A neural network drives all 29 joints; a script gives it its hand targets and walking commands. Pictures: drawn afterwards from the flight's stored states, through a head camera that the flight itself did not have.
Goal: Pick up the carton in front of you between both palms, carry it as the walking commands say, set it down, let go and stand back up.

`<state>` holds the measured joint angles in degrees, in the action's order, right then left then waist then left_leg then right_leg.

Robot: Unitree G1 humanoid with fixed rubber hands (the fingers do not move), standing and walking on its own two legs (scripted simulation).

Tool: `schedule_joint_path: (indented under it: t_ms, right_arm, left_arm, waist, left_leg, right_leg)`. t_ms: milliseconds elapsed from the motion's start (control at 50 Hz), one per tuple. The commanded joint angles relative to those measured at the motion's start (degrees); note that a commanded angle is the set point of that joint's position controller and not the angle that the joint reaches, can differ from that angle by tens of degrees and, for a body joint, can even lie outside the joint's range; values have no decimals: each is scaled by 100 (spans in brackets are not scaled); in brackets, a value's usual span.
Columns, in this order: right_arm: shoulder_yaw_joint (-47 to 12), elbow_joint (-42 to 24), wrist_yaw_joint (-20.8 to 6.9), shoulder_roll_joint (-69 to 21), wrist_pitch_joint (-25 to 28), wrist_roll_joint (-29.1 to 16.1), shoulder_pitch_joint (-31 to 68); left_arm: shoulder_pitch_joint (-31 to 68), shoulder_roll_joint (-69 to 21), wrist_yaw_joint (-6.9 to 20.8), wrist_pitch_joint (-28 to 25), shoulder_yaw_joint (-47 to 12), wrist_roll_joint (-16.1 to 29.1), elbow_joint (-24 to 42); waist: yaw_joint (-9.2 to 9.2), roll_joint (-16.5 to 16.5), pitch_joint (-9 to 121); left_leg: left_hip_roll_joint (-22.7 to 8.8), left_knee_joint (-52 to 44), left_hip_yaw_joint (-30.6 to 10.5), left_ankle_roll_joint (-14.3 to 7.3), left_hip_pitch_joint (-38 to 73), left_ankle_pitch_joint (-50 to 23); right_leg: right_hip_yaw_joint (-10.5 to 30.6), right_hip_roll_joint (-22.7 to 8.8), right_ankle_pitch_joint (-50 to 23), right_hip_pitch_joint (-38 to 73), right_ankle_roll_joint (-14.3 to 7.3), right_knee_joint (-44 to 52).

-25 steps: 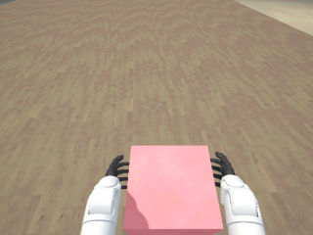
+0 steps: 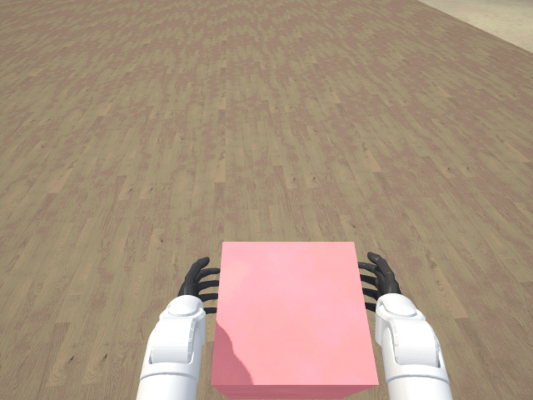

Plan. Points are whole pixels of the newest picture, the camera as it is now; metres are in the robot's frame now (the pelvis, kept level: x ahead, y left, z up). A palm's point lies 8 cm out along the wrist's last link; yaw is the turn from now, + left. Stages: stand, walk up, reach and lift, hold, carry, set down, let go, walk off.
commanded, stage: carry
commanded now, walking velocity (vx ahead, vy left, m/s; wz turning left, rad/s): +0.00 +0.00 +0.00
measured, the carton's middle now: (286, 326) +0.30 +0.00 -0.06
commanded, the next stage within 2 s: hold in 0.26 s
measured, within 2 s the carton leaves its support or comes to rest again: neither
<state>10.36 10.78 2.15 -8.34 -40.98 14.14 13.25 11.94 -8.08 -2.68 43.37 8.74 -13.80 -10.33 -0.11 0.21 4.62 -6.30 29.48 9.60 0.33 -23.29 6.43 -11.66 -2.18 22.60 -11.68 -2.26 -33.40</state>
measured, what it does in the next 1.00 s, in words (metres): shifts its weight, turning right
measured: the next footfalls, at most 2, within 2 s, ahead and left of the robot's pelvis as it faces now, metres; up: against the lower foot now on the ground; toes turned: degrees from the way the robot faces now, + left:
none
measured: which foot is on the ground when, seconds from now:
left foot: down 0.00-1.00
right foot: down 0.00-1.00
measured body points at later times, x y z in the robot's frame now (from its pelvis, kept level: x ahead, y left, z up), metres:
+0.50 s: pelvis +0.00 +0.01 +0.01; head -0.02 +0.03 +0.46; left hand +0.31 +0.11 +0.03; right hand +0.27 -0.19 +0.04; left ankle +0.09 +0.16 -0.73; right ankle -0.05 -0.08 -0.73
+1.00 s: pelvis -0.01 +0.09 +0.00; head +0.02 +0.09 +0.44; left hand +0.36 +0.12 +0.00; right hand +0.29 -0.17 +0.02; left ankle +0.09 +0.16 -0.73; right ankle -0.05 -0.08 -0.73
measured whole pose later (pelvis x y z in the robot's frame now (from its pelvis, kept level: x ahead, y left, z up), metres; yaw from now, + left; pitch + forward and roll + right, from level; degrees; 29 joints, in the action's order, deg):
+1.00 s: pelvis -0.01 +0.09 +0.00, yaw -15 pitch +0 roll +0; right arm 32.8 36.3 -4.4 -9.3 -26.6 29.5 35.8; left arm 32.2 -13.5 -3.1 30.9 27.9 -25.6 -31.6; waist -1.2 2.3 -3.5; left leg 3.2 34.1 -2.2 -1.2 -24.2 10.2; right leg 9.3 0.5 19.5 -18.5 -0.1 -37.0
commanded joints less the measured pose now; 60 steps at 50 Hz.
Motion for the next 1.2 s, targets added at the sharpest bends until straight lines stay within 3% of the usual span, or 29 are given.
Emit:
schedule_joint_path:
  t_ms: [0,240,260,280,300,320,340,360,380,500,640,680,760,880,960,1020,1100,1180]
  right_arm:
    - [-3196,-91,-1469,-5456,90,-1483,2259]
    - [-3154,-56,-1477,-5435,73,-1457,2229]
    - [-2897,378,-1518,-5472,200,-1316,1837]
    - [-2836,280,-1435,-5396,388,-1128,1708]
    - [-2820,216,-1416,-5386,451,-1124,1866]
    - [-2688,278,-1372,-5334,496,-1058,1790]
    - [-2760,250,-1346,-5358,534,-1125,1959]
    - [-2741,331,-1328,-5350,561,-1113,1946]
    - [-2801,297,-1345,-5374,581,-1136,2079]
    - [-3008,488,-1610,-5494,480,-1370,2587]
    - [-2782,697,-1771,-5499,438,-1308,2843]
    - [-2540,844,-1822,-5333,487,-1176,3072]
    - [-1790,1615,-1995,-5012,773,-728,3895]
    - [-187,2955,-2029,-4519,1303,299,4782]
    - [666,3418,-1797,-3957,1623,855,4536]
    - [818,3399,-1693,-3754,2014,958,4351]
    - [303,3160,-1672,-4100,2708,720,4588]
    - [-642,2808,-1683,-4650,3211,219,5052]
  left_arm:
    - [2976,-5233,1495,-399,-3201,1616,662]
    - [2941,-5228,1507,-381,-3149,1588,605]
    - [2412,-5182,1522,-408,-2976,1545,697]
    - [2582,-5027,1550,-493,-3049,1544,1064]
    - [2684,-5041,1527,-515,-3078,1486,983]
    - [2808,-5009,1554,-529,-3188,1542,1036]
    - [2825,-5041,1542,-557,-3271,1554,975]
    - [2876,-5009,1555,-595,-3300,1571,1012]
    - [2850,-5068,1553,-617,-3318,1561,949]
    - [2668,-5213,1511,-624,-2972,1249,327]
    - [3019,-5408,1613,-580,-2889,1196,-21]
    - [3334,-5612,1618,-568,-2888,1237,-150]
    - [4152,-5936,1632,-691,-2497,1145,-914]
    - [4941,-5489,1354,-1144,-860,339,-2304]
    - [4728,-4480,1093,-1562,151,-341,-2584]
    - [4568,-4072,988,-2032,271,-524,-2565]
    - [4841,-4440,969,-2811,-396,-279,-2417]
    - [5414,-4986,1024,-3351,-1419,110,-2208]
  waist:
    - [2,6,1371]
    - [3,19,1341]
    - [26,767,490]
    - [-72,853,718]
    - [-93,438,974]
    - [-199,572,814]
    - [-170,467,905]
    - [-140,518,904]
    - [-87,369,930]
    - [291,261,768]
    - [118,47,632]
    - [-46,-58,615]
    - [-282,-201,458]
    - [-262,-224,279]
    - [-59,-88,299]
    - [-22,-69,759]
    - [-128,-126,1929]
    - [-226,-153,3675]
  left_leg:
    - [-332,-117,-408,-80,1118,-819]
    - [-325,-91,-373,-51,1076,-816]
    - [1281,-51,-1177,-201,2939,-1168]
    - [1231,-170,-1281,-202,2926,-1414]
    - [1255,-301,-1285,-187,2880,-1223]
    - [1238,-408,-1256,-148,2552,-1308]
    - [1263,-409,-1236,-117,2740,-1462]
    - [1276,-453,-1257,-62,2652,-1411]
    - [1312,-500,-1221,-19,2605,-1360]
    - [1363,-753,-1217,-78,2667,-782]
    - [1283,-832,-1258,-22,3189,-412]
    - [1216,-850,-1298,38,3300,-171]
    - [1061,-826,-1449,157,3125,1022]
    - [924,-486,-1674,173,2320,1787]
    - [1023,-39,-1492,137,1510,1382]
    - [1099,430,-1377,129,1042,677]
    - [1164,1210,-1371,128,835,-409]
    - [1208,2090,-1392,122,794,-1265]
  right_leg:
    - [622,-716,-1422,-227,35,776]
    - [618,-725,-1569,-235,41,756]
    - [2131,74,-3223,-952,37,1508]
    - [2113,50,-3907,-460,28,1423]
    - [2080,136,-3750,-133,57,1369]
    - [1950,231,-3735,273,96,1366]
    - [1953,273,-3879,228,150,1366]
    - [1874,354,-3655,465,171,1418]
    - [1873,383,-3681,540,198,1403]
    - [1801,529,-2508,320,335,1531]
    - [1686,645,-1380,-450,203,1690]
    - [1621,703,-969,-662,111,1694]
    - [1528,743,-109,-1056,-59,1484]
    - [1479,741,122,-1807,-131,638]
    - [1449,823,-77,-2474,-43,177]
    - [1399,903,-386,-3100,58,-188]
    - [1370,1015,-711,-4035,128,-751]
    - [1289,1136,-986,-4891,241,-1440]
